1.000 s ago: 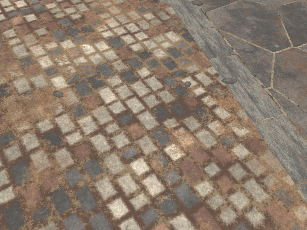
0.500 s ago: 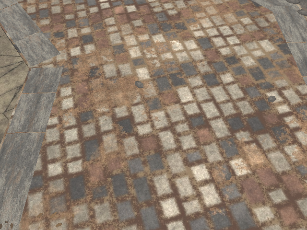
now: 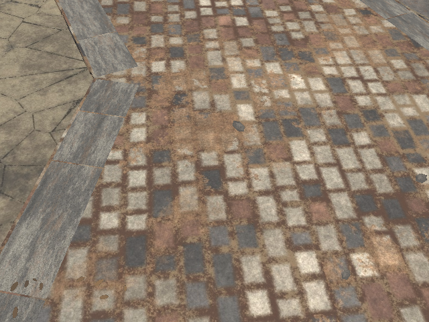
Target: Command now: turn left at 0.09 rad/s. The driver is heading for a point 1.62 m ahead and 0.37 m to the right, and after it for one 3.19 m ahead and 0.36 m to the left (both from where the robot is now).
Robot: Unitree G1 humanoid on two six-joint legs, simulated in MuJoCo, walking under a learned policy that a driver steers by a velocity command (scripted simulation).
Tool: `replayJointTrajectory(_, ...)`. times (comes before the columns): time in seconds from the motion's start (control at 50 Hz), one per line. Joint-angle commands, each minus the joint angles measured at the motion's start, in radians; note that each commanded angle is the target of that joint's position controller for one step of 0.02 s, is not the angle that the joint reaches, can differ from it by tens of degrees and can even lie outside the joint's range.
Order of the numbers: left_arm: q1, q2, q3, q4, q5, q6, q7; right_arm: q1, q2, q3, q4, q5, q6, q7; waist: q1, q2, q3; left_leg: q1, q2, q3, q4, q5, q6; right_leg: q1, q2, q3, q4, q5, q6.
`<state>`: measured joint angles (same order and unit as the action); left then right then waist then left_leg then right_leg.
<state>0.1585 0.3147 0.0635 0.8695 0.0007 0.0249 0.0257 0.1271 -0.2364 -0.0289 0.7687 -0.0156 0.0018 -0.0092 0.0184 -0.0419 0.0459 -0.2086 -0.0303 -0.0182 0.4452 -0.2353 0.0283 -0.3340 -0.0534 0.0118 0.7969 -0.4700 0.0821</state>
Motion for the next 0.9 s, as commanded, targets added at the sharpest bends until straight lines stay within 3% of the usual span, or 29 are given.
replayJointTrajectory(0.02,-0.003,0.056,0.011,-0.038,-0.005,-0.012,0.004,-0.047,-0.152,-0.037,-0.029,0.004,-0.015,-0.006,-0.009,0.178,-0.087,0.066,0.223,-0.174,-0.096,0.436,0.172,0.021,-0.014,0.010,-0.072,0.040,0.006)
replayJointTrajectory(0.08,0.024,0.050,0.005,-0.013,-0.005,-0.016,-0.001,-0.059,-0.142,-0.031,-0.002,0.014,-0.008,-0.005,0.012,0.160,-0.094,0.051,0.205,-0.175,-0.074,0.358,0.151,0.140,0.006,-0.016,-0.324,0.223,-0.012)
replayJointTrajectory(0.1,0.033,0.060,0.003,-0.006,0.006,-0.018,-0.003,-0.037,-0.134,-0.028,0.015,0.018,-0.009,-0.003,0.018,0.133,-0.092,0.023,0.182,-0.169,-0.077,0.271,0.113,0.210,-0.001,0.001,-0.425,0.381,-0.027)
replayJointTrajectory(0.12,0.034,0.103,0.008,-0.006,0.015,-0.019,-0.001,-0.006,-0.125,-0.025,0.027,0.006,-0.015,0.001,-0.004,0.080,-0.097,-0.009,0.145,-0.150,-0.063,0.170,0.067,0.269,-0.052,0.056,-0.424,0.536,-0.047)
replayJointTrajectory(0.14,0.027,0.160,0.019,0.000,0.006,-0.017,-0.001,0.030,-0.136,-0.031,0.039,-0.004,-0.019,0.006,-0.049,-0.015,-0.085,-0.017,0.087,-0.101,-0.064,0.081,0.036,0.250,-0.069,0.049,-0.370,0.543,-0.083)
replayJointTrajectory(0.16,0.005,0.129,0.016,0.011,-0.001,-0.020,-0.009,0.005,-0.128,-0.028,0.045,-0.004,-0.015,0.003,-0.036,-0.047,-0.072,0.037,0.053,-0.060,-0.060,0.051,0.007,0.161,-0.054,0.050,-0.381,0.392,-0.111)
replayJointTrajectory(0.18,-0.006,0.094,0.007,0.012,0.003,-0.026,-0.014,-0.030,-0.143,-0.031,0.051,-0.001,-0.011,-0.002,-0.018,-0.021,-0.050,0.055,0.051,-0.054,-0.038,0.054,-0.005,0.128,-0.042,0.050,-0.404,0.342,-0.107)
replayJointTrajectory(0.24,-0.008,0.079,-0.002,0.039,0.010,-0.044,-0.012,-0.032,-0.135,-0.033,0.072,0.005,0.006,-0.016,-0.017,-0.013,-0.044,0.057,0.058,-0.057,-0.031,0.134,0.007,0.135,-0.026,0.036,-0.412,0.372,-0.079)
replayJointTrajectory(0.46,0.014,0.068,-0.019,0.102,0.006,-0.040,0.005,0.006,-0.133,-0.034,0.183,0.010,0.003,-0.020,-0.009,0.044,-0.031,0.044,0.054,-0.043,-0.043,0.146,-0.013,0.153,-0.004,0.020,-0.407,0.349,-0.085)
replayJointTrajectory(0.9,0.068,0.039,-0.038,0.169,0.003,-0.036,0.010,0.063,-0.113,-0.017,0.297,0.014,0.001,-0.031,-0.016,0.040,-0.015,0.032,0.052,-0.026,-0.043,0.134,-0.019,0.130,0.021,0.005,-0.411,0.329,-0.086)
